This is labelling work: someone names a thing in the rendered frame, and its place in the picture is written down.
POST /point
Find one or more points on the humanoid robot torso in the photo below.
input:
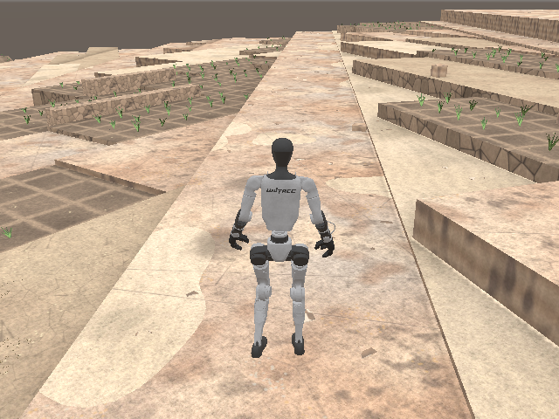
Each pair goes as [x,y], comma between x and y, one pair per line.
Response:
[280,202]

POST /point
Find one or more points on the right robot forearm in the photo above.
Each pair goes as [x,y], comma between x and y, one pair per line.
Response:
[324,230]

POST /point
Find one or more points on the left robot forearm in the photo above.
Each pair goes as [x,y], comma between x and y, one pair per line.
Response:
[238,226]

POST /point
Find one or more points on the robot right shin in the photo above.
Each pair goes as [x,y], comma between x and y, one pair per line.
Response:
[299,316]

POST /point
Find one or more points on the left robot upper arm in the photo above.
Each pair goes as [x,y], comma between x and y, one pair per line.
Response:
[253,183]

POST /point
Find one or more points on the robot left hand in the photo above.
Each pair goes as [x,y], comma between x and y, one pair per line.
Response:
[232,241]

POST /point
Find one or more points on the robot right hand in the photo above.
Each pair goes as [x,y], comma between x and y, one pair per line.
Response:
[330,245]

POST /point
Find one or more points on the right robot upper arm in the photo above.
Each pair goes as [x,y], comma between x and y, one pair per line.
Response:
[308,185]

